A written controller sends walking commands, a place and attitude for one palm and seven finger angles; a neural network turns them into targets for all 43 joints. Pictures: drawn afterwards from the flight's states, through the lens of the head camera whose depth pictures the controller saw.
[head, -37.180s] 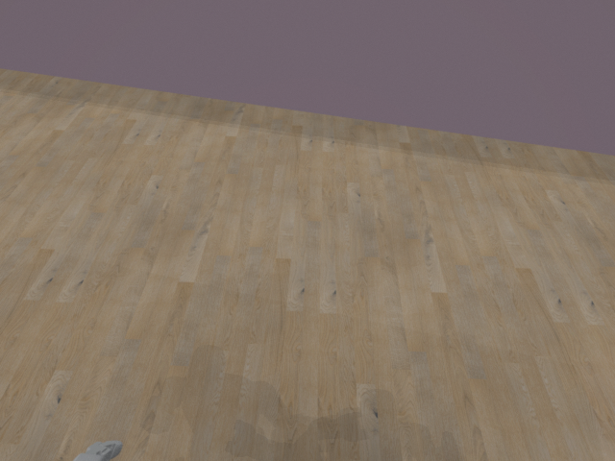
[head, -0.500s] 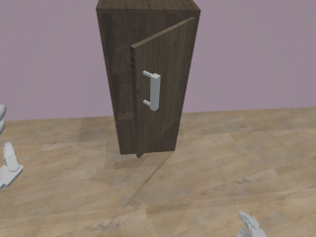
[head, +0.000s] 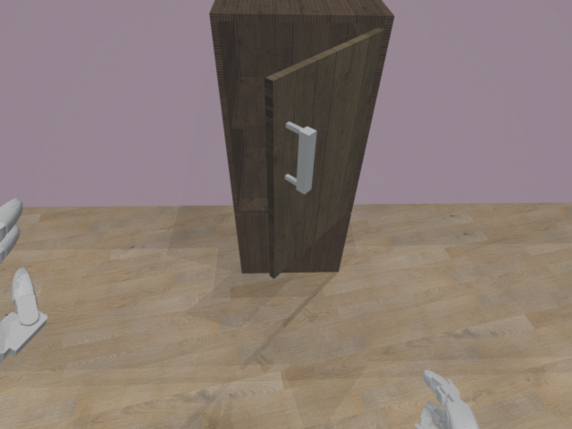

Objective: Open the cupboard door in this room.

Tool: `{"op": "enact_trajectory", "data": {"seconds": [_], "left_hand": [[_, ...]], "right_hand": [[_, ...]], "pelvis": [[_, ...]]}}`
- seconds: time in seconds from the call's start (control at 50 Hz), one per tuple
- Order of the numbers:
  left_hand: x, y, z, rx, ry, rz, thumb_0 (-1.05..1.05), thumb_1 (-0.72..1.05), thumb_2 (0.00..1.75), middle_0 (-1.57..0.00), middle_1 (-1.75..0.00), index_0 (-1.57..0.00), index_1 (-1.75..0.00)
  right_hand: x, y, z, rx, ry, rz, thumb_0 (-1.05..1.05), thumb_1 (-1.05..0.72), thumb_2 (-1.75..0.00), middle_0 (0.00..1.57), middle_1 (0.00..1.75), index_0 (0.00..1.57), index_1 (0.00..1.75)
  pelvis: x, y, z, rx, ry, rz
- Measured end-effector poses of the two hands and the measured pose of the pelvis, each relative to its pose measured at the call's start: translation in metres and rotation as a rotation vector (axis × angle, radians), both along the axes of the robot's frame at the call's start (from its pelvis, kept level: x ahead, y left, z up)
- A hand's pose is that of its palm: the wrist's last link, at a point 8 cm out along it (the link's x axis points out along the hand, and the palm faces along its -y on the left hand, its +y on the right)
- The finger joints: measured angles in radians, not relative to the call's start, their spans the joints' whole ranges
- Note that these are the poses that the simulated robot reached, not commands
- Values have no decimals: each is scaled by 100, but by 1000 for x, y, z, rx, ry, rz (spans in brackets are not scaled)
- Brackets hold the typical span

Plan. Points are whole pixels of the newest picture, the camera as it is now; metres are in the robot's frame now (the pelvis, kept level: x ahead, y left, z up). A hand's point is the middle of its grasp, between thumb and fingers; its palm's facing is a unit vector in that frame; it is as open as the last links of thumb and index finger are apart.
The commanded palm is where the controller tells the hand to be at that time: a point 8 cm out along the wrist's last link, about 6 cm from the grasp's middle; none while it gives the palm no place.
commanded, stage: let the arm hang, fingers relaxed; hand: left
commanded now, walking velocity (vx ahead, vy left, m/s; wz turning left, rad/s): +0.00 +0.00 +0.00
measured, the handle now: (297, 158) +0.62 +0.02 +0.05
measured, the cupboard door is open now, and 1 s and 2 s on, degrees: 46 46 46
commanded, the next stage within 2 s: look to check the result in 1.12 s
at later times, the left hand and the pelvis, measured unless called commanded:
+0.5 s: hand out of the picture -0.07 +0.14 -0.18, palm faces +0.07 -0.99 -0.10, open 7.4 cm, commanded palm none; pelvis -0.01 +0.00 +0.00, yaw +3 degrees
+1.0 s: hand out of the picture +0.00 +0.17 -0.17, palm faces +0.06 -0.97 -0.22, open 7.3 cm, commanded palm none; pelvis +0.01 -0.01 +0.01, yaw +2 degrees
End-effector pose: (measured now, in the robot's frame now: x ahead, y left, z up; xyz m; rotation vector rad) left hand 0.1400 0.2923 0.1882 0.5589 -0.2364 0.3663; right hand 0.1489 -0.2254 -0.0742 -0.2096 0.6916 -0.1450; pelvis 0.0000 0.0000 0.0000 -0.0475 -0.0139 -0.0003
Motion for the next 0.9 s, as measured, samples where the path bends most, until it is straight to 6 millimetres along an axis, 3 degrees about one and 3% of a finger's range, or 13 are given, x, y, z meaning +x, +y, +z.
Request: {"op": "enact_trajectory", "data": {"seconds": [0.04, 0.06, 0.12, 0.16, 0.2, 0.24, 0.32, 0.38, 0.44, 0.56, 0.7, 0.9], "left_hand": [[3, 9, -14, -17, 15, 20, 1, 89, 90, -21, -30, -21, -30], [9, 15, -34, -41, 78, 33, 0, 89, 90, -21, -30, -21, -30], [22, 29, -127, -183, 433, 108, 0, 90, 90, -20, -30, -21, -30], [11, 23, -194, -270, 714, 143, 0, 90, 90, -20, -29, -20, -30], [-17, 5, -249, -343, 973, 154, 0, 91, 90, -19, -29, -20, -30], [-56, -20, -288, -416, 1185, 151, 0, 91, 90, -19, -29, -20, -30], [-131, -66, -332, -574, 1467, 164, 1, 91, 90, -20, -29, -20, -30], [-169, -89, -345, -669, 1590, 195, 1, 91, 90, -20, -29, -21, -30], [-195, -99, -344, -727, 1660, 241, 1, 91, 90, -20, -29, -21, -30], [-219, -92, -333, -722, 1704, 330, 1, 91, 90, -20, -29, -21, -30], [-208, -69, -322, -643, 1654, 387, 0, 91, 90, -20, -29, -20, -30], [-165, -65, -321, -602, 1552, 345, 0, 91, 90, -20, -29, -20, -30]], "right_hand": [[1, -4, -7, -10, 13, 9, 1, -91, -90, 20, 30, 20, 30], [2, -6, -13, -10, 38, 30, 1, -91, -90, 20, 30, 20, 30], [-2, -17, -34, -25, 141, 60, 1, -91, -90, 20, 30, 20, 30], [-9, -25, -42, -31, 187, 50, 1, -91, -90, 20, 30, 20, 30], [-23, -33, -46, -33, 232, 26, 1, -91, -90, 20, 30, 20, 30], [-40, -41, -47, -37, 297, -4, 1, -91, -90, 20, 30, 20, 30], [-83, -53, -45, -73, 464, -61, 1, -91, -90, 20, 30, 20, 30], [-116, -54, -45, -96, 592, -94, 1, -91, -90, 20, 30, 20, 30], [-143, -45, -46, -89, 701, -104, 1, -91, -90, 19, 30, 20, 30], [-169, -12, -57, -1, 789, -102, 1, -91, -90, 19, 30, 20, 29], [-165, 21, -73, 105, 766, -84, 1, -92, -90, 20, 30, 20, 30], [-156, 10, -76, 113, 732, -105, 1, -92, -90, 20, 30, 20, 30]], "pelvis": [[3, 3, -3, -6, 0, 14], [2, 6, -5, -2, 3, 22], [-6, 9, -12, 28, 10, 26], [-13, 8, -15, 54, 10, 23], [-17, 6, -15, 61, 6, 22], [-19, 2, -11, 54, 1, 24], [-13, -2, -5, 31, -6, 30], [-10, -3, -2, 25, -15, 41], [-7, -3, 2, 25, -12, 46], [-6, -2, 5, 29, -7, 49], [-4, -2, 5, 37, -11, 43], [4, -5, 5, 48, -17, 32]]}}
